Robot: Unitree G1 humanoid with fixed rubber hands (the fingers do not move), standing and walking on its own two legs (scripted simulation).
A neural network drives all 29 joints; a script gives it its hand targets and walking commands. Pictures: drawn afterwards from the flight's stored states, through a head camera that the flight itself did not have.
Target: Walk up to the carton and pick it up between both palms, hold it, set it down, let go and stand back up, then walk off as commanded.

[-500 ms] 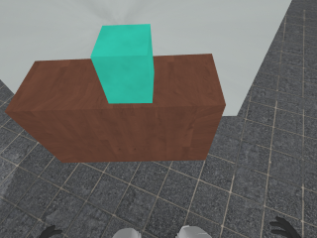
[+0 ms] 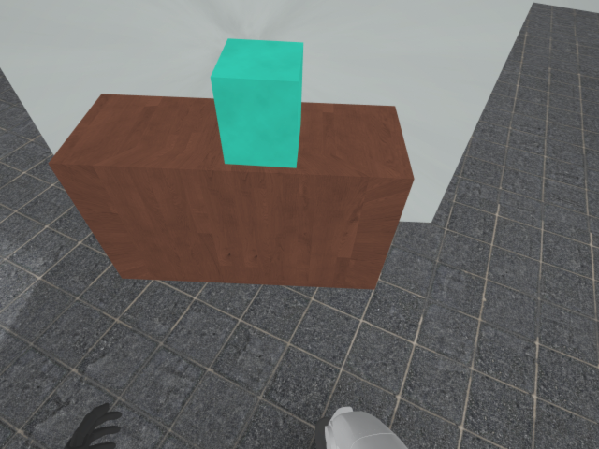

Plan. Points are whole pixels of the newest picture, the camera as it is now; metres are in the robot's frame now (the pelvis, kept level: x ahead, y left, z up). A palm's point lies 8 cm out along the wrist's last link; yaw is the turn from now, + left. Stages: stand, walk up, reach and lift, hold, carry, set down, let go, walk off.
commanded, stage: walk off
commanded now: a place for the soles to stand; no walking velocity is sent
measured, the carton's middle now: (262, 104) +0.95 +0.03 -0.05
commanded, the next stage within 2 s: stand in 1.60 s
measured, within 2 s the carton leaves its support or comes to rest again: neither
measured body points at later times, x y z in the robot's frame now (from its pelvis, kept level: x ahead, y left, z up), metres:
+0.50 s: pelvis -0.16 +0.04 +0.01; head -0.20 +0.06 +0.46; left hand -0.05 +0.36 -0.08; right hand -0.07 -0.28 -0.06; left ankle -0.13 +0.13 -0.60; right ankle -0.14 -0.11 -0.72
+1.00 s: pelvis -0.15 +0.16 +0.02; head -0.15 +0.23 +0.47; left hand -0.03 +0.47 -0.11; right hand -0.12 -0.18 -0.01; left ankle -0.16 +0.18 -0.72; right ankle -0.12 -0.05 -0.61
